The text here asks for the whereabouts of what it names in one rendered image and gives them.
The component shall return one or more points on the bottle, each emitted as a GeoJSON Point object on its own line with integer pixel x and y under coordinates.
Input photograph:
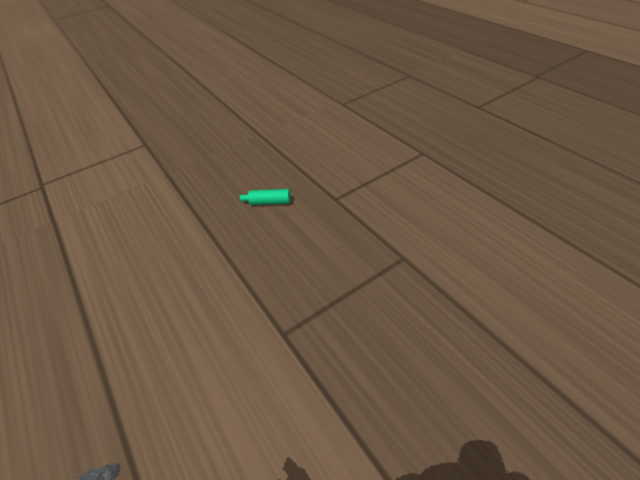
{"type": "Point", "coordinates": [264, 197]}

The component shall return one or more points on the left robot hand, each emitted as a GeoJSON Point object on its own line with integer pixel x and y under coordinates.
{"type": "Point", "coordinates": [107, 472]}

